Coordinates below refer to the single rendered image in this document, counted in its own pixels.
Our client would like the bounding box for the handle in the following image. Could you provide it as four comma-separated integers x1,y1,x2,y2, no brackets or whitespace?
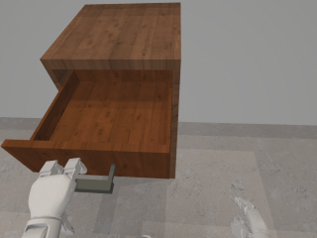
62,163,117,194

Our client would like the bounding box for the robot right hand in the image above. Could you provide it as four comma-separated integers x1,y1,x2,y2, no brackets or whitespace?
231,197,269,238

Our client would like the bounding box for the left robot forearm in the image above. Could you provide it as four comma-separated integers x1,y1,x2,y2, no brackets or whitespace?
22,216,62,238

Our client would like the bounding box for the drawer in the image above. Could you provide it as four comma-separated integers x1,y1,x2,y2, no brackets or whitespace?
0,69,173,179

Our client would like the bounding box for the cabinet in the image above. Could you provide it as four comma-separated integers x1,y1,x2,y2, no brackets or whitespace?
40,2,181,179

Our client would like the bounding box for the robot left hand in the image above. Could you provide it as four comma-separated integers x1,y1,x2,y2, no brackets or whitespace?
28,158,87,236

